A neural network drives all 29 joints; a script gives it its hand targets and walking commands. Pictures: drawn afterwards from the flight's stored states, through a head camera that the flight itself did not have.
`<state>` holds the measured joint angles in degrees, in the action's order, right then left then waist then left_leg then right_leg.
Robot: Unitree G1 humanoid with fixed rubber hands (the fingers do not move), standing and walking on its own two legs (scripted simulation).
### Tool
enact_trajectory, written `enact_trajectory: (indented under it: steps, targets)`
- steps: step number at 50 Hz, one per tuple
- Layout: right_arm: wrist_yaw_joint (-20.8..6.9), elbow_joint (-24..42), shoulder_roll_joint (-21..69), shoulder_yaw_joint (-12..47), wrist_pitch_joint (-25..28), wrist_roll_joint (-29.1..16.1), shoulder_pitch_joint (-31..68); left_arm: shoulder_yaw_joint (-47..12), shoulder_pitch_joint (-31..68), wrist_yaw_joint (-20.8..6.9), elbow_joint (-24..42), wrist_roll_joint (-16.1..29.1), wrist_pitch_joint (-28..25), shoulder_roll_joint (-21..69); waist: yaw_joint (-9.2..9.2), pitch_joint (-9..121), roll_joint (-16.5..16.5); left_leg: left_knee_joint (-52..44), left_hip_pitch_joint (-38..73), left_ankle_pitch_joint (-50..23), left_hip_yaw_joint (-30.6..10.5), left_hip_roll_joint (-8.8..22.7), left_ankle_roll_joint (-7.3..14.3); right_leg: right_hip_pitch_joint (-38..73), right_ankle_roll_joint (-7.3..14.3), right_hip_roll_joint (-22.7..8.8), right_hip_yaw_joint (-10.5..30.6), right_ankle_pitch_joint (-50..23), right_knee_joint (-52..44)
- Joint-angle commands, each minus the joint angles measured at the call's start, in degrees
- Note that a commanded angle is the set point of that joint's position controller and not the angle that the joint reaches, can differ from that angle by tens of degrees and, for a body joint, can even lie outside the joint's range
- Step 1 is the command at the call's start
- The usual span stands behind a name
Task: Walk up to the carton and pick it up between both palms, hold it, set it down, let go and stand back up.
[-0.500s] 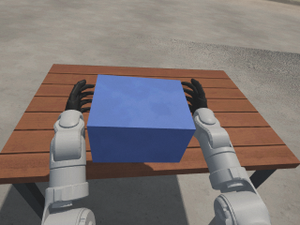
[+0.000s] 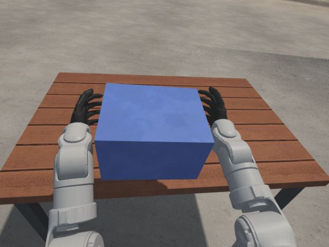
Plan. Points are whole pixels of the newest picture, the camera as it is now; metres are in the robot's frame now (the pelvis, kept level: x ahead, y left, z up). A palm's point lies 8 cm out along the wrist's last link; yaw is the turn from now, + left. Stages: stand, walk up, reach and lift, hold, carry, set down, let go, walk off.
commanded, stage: hold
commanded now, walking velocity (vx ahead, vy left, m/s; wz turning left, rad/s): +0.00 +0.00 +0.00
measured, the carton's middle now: (152, 131) +0.35 +0.01 +0.15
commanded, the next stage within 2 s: set down in 0.76 s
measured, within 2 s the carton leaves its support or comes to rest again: neither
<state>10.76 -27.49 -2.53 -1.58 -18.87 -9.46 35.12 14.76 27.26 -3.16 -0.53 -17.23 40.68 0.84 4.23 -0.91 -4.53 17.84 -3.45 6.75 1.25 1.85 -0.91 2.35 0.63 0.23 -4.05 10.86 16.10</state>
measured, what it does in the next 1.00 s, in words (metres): stands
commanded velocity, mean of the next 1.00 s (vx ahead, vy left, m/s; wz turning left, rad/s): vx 0.00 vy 0.00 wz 0.00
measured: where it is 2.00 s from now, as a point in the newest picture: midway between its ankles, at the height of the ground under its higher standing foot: outside the picture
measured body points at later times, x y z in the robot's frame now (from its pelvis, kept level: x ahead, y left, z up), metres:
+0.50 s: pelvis +0.00 +0.00 +0.00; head -0.05 +0.03 +0.45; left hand +0.36 +0.17 +0.18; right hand +0.37 -0.15 +0.18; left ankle +0.04 +0.13 -0.75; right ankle -0.01 -0.11 -0.75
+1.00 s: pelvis +0.00 +0.00 +0.00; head -0.05 +0.03 +0.45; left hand +0.37 +0.17 +0.18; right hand +0.37 -0.15 +0.18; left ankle +0.04 +0.13 -0.75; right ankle -0.01 -0.11 -0.75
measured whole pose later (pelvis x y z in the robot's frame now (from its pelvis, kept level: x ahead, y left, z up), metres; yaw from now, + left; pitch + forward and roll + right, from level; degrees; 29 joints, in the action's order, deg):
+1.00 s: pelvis +0.00 +0.00 +0.00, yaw -1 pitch -7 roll +0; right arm 9.4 -31.1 -2.2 -4.0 -12.4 -5.7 35.5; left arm 15.4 29.5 -3.3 -6.0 -19.0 33.9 1.8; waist 3.0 -0.7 -4.2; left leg 16.8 -3.4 6.2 1.9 1.8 -0.8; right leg 1.7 0.6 0.1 -3.4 10.6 16.2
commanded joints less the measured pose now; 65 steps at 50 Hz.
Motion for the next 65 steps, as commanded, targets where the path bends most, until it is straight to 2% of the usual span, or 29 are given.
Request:
enact_trajectory:
  steps: [1, 3, 7, 9, 11, 13, 15, 17, 21, 22, 26, 28, 30, 35, 37, 38, 39, 40, 41, 42, 44, 47, 49, 51, 54, 59, 60, 62, 65]
  targets:
    - [-6.5, 19.0, 30.3, 22.0, 4.3, -4.1, 40.1, -27.3, 35.4, -7.3, 5.9, 8.3, -3.7, 27.0, 0.29, 19.1, 5.3, 0.3, 15.2, -11.4, 1.1, -3.3, 0.2, -4.5, -3.3, 1.9, -0.7, -12.7, -2.9]
    - [-6.4, 16.8, 29.7, 21.3, 3.9, -4.1, 39.3, -25.5, 34.6, -7.9, 4.7, 7.3, -3.1, 26.6, -0.08, 17.1, 5.7, -0.7, 13.7, -9.6, 1.4, -3.4, 0.4, -3.4, -3.2, 1.7, -0.5, -11.6, -3.0]
    - [-5.9, 22.6, 30.2, 23.7, 5.5, -5.8, 42.2, -27.5, 35.0, -7.9, 7.9, 9.2, -3.7, 27.2, -0.39, 24.1, 5.3, 1.8, 16.6, -16.7, 1.2, -3.6, -0.2, -1.2, -3.4, 2.2, -0.7, -18.4, -2.0]
    - [-5.6, 22.9, 30.5, 24.6, 5.4, -6.4, 41.6, -28.7, 37.0, -7.3, 10.0, 10.1, -4.7, 27.3, 0.04, 25.0, 6.4, 2.5, 17.2, -18.3, 0.7, -3.7, -0.7, -1.3, -3.4, 2.3, -0.8, -20.0, -1.4]
    - [-5.6, 20.3, 30.2, 23.3, 4.7, -5.6, 39.6, -28.3, 37.0, -7.0, 8.9, 9.7, -4.6, 26.7, 0.74, 21.2, 6.3, 1.5, 16.2, -14.6, 0.7, -3.6, -0.6, -3.7, -3.4, 2.0, -0.5, -16.5, -2.4]
    - [-6.2, 17.3, 29.9, 20.9, 3.9, -3.7, 39.1, -25.9, 36.2, -7.6, 4.9, 8.2, -3.8, 26.4, 0.51, 16.0, 4.9, -1.1, 13.6, -6.6, 1.3, -3.3, 0.5, -6.2, -3.3, 1.6, -0.5, -8.5, -3.8]
    - [-6.4, 17.0, 30.2, 20.2, 4.0, -3.0, 39.6, -25.2, 35.5, -8.3, 3.8, 7.8, -3.2, 26.5, 0.17, 15.9, 4.7, -1.9, 11.9, -4.2, 1.7, -3.3, 1.2, -5.3, -3.3, 1.2, -0.2, -8.1, -3.7]
    - [-6.5, 16.7, 30.2, 20.7, 4.0, -3.7, 40.2, -24.8, 36.5, -8.4, 4.6, 7.6, -3.3, 26.7, -0.37, 17.8, 5.2, -1.4, 13.4, -7.1, 1.8, -3.2, 0.8, -4.0, -3.3, 1.5, -0.6, -9.6, -3.2]
    - [-6.3, 21.8, 30.7, 22.7, 5.7, -5.6, 42.2, -29.8, 39.3, -7.3, 10.3, 10.8, -5.0, 28.0, 1.05, 26.0, 7.4, 2.2, 18.1, -16.7, 1.0, -3.5, -0.9, -3.5, -3.3, 2.2, -0.8, -17.1, -2.0]
    - [-6.0, 20.2, 30.4, 22.2, 5.3, -5.0, 40.2, -29.4, 38.2, -7.2, 9.0, 10.0, -4.9, 27.6, 1.78, 23.5, 7.4, 2.1, 18.3, -16.4, 0.7, -3.5, -1.1, -4.2, -3.3, 2.2, -0.8, -17.2, -2.2]
    - [-5.9, 17.5, 29.5, 21.7, 4.1, -4.2, 39.9, -25.4, 35.6, -8.1, 4.9, 7.7, -3.5, 26.0, 0.16, 17.4, 4.7, -0.5, 14.3, -9.5, 1.2, -3.5, 0.4, -3.9, -3.5, 1.8, -0.6, -12.6, -3.1]
    - [-6.3, 16.5, 29.2, 20.8, 4.1, -4.0, 40.4, -24.4, 35.4, -8.4, 3.4, 7.1, -3.0, 26.2, -0.49, 15.4, 5.2, -1.7, 12.5, -6.5, 1.5, -3.2, 0.7, -4.4, -3.0, 1.5, -0.4, -8.2, -3.7]
    - [-6.7, 16.1, 29.4, 19.8, 4.6, -3.7, 40.0, -25.3, 36.3, -8.4, 4.9, 7.8, -3.3, 27.3, 0.09, 16.3, 6.1, -1.5, 13.3, -8.0, 1.6, -3.0, 0.2, -4.5, -2.6, 1.8, -0.7, -7.6, -3.7]
    - [-6.4, 22.1, 30.0, 23.0, 5.8, -5.6, 41.3, -30.2, 37.5, -6.9, 10.3, 10.4, -4.5, 27.9, 0.94, 25.4, 7.5, 2.5, 18.8, -17.5, 0.9, -3.4, -1.2, -3.8, -3.0, 2.5, -1.1, -16.5, -2.2]
    - [-6.3, 19.5, 29.8, 22.4, 5.2, -5.2, 39.1, -29.1, 37.1, -6.7, 9.1, 9.9, -4.8, 27.4, 1.22, 22.9, 7.0, 1.8, 18.0, -15.3, 0.7, -3.3, -0.9, -4.8, -3.2, 2.3, -1.0, -15.3, -2.4]
    - [-6.5, 18.5, 29.2, 21.7, 4.8, -4.7, 39.3, -28.0, 36.5, -6.8, 7.4, 8.8, -4.3, 26.9, 0.55, 20.3, 6.8, 0.6, 16.9, -12.0, 0.9, -3.2, -0.5, -5.7, -3.1, 2.1, -1.0, -11.7, -3.1]
    - [-6.8, 16.1, 27.4, 19.7, 4.5, -3.6, 38.9, -28.3, 38.3, -7.1, 5.4, 8.4, -3.8, 26.3, 1.48, 18.0, 7.2, -1.1, 15.0, -7.8, 1.0, -3.1, -0.7, -7.2, -2.8, 1.8, -0.9, -8.3, -3.2]
    - [-7.3, 15.8, 28.2, 19.2, 4.9, -2.9, 39.7, -26.6, 38.3, -7.5, 4.5, 7.7, -3.8, 26.1, 0.39, 17.2, 6.4, -1.9, 13.7, -6.0, 1.4, -3.0, 0.0, -6.7, -2.8, 1.6, -0.8, -7.1, -3.3]
    - [-7.6, 14.8, 27.7, 17.9, 5.4, -1.9, 39.2, -26.0, 37.5, -7.8, 3.4, 7.0, -4.1, 26.1, 0.51, 16.9, 6.3, -2.7, 13.3, -4.0, 1.6, -2.9, 0.1, -7.0, -2.8, 1.5, -0.8, -6.2, -3.3]
    - [-8.1, 14.4, 27.5, 17.1, 6.4, -1.3, 40.1, -24.9, 37.4, -8.0, 2.2, 6.6, -4.5, 26.3, -0.65, 16.7, 6.7, -2.9, 12.8, -3.6, 1.8, -2.6, 0.1, -7.2, -2.5, 1.4, -1.1, -5.1, -3.3]
    - [-8.6, 17.9, 27.9, 17.2, 9.7, -0.8, 43.0, -25.6, 36.8, -8.0, 2.5, 7.1, -6.3, 27.6, -1.15, 22.1, 7.0, -1.1, 15.2, -8.7, 1.8, -2.5, -0.4, -6.0, -2.3, 1.8, -1.7, -8.7, -2.7]
    - [-8.9, 17.4, 27.6, 17.8, 13.7, 0.4, 43.0, -25.7, 35.7, -7.6, 1.0, 6.7, -9.9, 27.9, -1.49, 24.3, 6.3, 0.9, 18.6, -14.9, 1.7, -2.7, -0.6, -4.7, -2.5, 2.2, -2.3, -13.1, -2.4]
    - [-9.0, 15.3, 26.6, 16.5, 15.8, 2.1, 41.5, -24.2, 34.1, -7.9, -1.2, 5.4, -11.6, 27.6, -1.57, 21.5, 5.5, -0.1, 17.0, -12.5, 2.0, -2.8, -0.1, -4.3, -2.5, 2.0, -2.5, -11.6, -2.7]
    - [-9.8, 9.8, 25.9, 13.2, 17.3, 5.4, 38.6, -20.8, 33.1, -8.5, -5.3, 3.4, -13.1, 26.6, -2.13, 15.5, 5.0, -2.8, 13.6, -5.3, 2.9, -2.6, 0.8, -5.2, -2.4, 1.3, -2.4, -5.1, -3.6]
    - [-10.7, 7.7, 25.8, 11.8, 20.8, 7.7, 38.0, -19.2, 31.7, -8.7, -6.6, 2.6, -14.9, 25.7, -3.3, 15.1, 4.3, -3.6, 11.9, -3.9, 3.9, -2.4, 1.4, -3.2, -2.2, 0.8, -2.5, -4.6, -3.5]
    - [-10.0, 6.5, 25.6, 11.4, 24.7, 9.8, 36.3, -21.1, 30.5, -8.6, -6.9, 2.7, -17.2, 26.5, -1.93, 16.4, 3.7, -2.4, 12.1, -8.3, 4.3, -2.5, 0.9, -0.6, -2.9, 0.7, -2.7, -11.8, -2.5]
    - [-9.8, 8.2, 25.7, 12.3, 25.6, 9.4, 37.7, -22.1, 31.4, -8.4, -5.6, 3.0, -17.7, 26.7, -2.4, 18.2, 3.9, -1.7, 12.3, -10.5, 4.2, -2.6, 0.7, 0.3, -3.0, 0.9, -2.9, -14.0, -2.0]
    - [-9.6, 8.0, 25.9, 12.4, 26.4, 9.5, 38.9, -23.4, 33.1, -7.7, -6.1, 3.7, -18.8, 27.3, -2.2, 18.3, 4.4, -1.3, 12.0, -10.5, 4.1, -2.7, 0.5, -0.5, -3.0, 0.8, -2.8, -13.6, -2.0]
    - [-9.4, 8.7, 26.6, 14.0, 27.9, 9.3, 38.8, -26.3, 34.0, -6.5, -4.1, 5.2, -21.0, 28.2, -1.92, 22.7, 4.8, 0.1, 13.2, -14.2, 3.4, -2.6, -0.2, 0.7, -3.3, 0.9, -2.8, -18.8, -0.7]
